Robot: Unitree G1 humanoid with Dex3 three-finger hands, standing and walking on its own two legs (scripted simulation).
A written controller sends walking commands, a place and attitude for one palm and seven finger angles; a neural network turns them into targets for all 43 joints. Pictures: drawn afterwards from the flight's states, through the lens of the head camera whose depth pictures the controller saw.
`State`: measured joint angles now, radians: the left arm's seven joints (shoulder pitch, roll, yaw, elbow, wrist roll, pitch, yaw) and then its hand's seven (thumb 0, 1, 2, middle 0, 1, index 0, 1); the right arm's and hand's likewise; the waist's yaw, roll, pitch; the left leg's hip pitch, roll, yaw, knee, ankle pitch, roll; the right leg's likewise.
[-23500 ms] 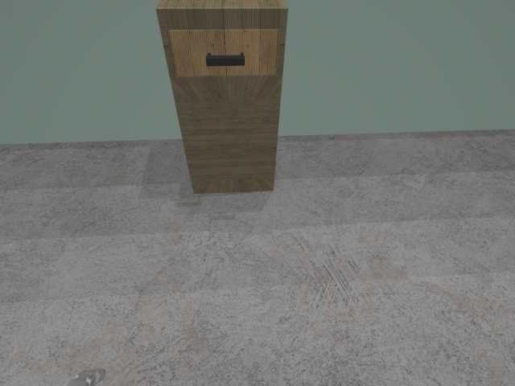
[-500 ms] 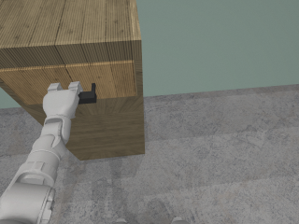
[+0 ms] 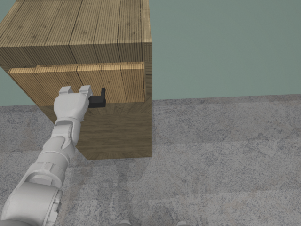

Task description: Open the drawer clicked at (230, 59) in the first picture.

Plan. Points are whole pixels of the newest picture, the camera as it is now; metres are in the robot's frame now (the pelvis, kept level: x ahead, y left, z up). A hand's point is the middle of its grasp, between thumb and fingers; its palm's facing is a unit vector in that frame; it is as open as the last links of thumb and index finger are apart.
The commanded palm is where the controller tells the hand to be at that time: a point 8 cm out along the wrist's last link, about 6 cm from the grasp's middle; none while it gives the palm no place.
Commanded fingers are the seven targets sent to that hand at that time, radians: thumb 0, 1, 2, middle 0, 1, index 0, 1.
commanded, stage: pull the drawer open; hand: left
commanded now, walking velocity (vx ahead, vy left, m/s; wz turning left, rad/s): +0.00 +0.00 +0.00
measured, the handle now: (83, 96) +0.48 +0.21 +0.01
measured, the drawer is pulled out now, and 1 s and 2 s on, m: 0.02 0.22 0.30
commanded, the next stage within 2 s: open the thumb to release the handle in 1.48 s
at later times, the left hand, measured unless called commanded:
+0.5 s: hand (74, 144) +0.33 +0.22 -0.01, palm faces +0.00 -0.07 -1.00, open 6.1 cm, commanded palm +0.29 +0.22 +0.05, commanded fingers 0.00 0.90 0.90 -0.40 -1.35 -0.40 -1.35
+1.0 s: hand (67, 185) +0.23 +0.21 +0.00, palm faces -0.03 -0.10 -0.99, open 6.2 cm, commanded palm +0.18 +0.21 +0.05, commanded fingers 0.00 0.90 0.90 -0.40 -1.35 -0.40 -1.35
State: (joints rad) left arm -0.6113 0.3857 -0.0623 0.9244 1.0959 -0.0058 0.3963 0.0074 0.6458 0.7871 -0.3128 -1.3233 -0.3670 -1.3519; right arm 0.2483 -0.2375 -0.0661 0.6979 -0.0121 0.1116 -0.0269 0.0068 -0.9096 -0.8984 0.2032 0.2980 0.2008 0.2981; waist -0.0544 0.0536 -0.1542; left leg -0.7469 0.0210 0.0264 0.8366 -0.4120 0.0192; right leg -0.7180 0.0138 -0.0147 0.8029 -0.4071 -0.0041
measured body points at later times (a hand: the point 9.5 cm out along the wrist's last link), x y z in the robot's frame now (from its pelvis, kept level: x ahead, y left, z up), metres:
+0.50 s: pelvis +0.01 +0.00 +0.01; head +0.06 -0.01 +0.46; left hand +0.33 +0.22 +0.05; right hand +0.12 -0.27 -0.11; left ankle -0.02 +0.11 -0.70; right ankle -0.02 -0.12 -0.70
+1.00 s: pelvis +0.01 -0.01 +0.01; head +0.05 -0.04 +0.46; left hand +0.22 +0.21 +0.05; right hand +0.21 -0.24 -0.09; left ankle -0.02 +0.11 -0.70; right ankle -0.02 -0.12 -0.70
